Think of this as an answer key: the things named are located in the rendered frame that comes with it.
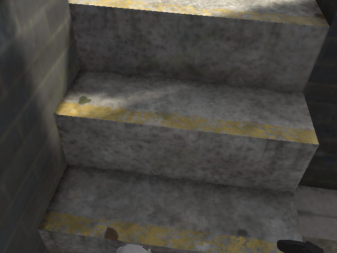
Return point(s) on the right robot hand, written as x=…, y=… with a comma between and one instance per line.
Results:
x=291, y=246

